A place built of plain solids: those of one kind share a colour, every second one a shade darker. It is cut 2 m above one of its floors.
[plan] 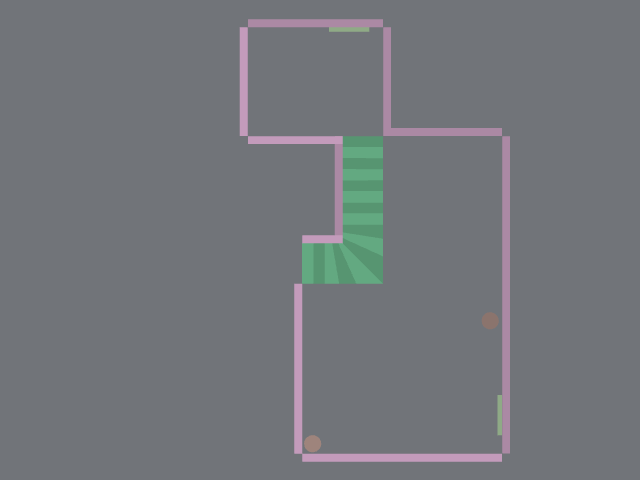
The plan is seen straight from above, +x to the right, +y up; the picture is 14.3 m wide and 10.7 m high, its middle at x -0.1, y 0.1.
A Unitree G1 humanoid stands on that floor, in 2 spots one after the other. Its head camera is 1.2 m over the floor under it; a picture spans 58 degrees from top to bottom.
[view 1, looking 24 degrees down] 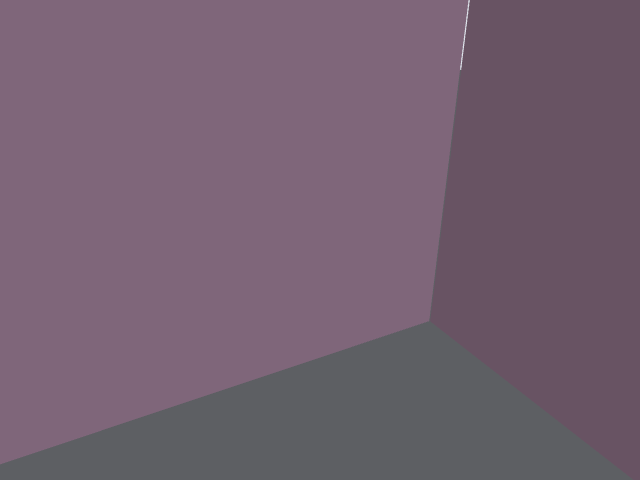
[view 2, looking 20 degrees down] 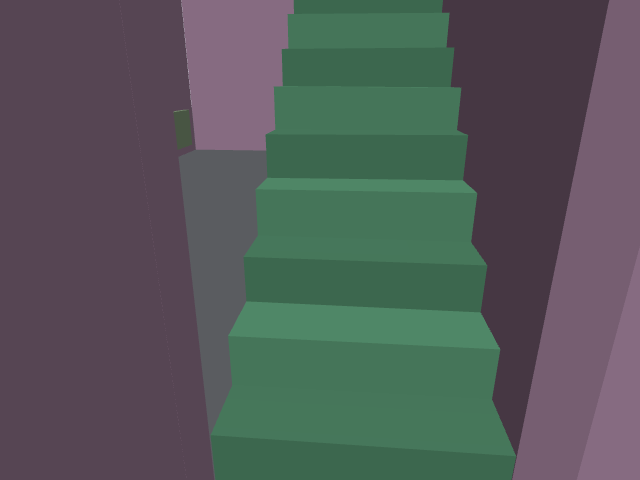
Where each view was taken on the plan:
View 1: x -0.45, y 3.73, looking -117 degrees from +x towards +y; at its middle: wall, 1.61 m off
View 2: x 0.88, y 3.42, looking -85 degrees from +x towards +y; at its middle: tread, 1.82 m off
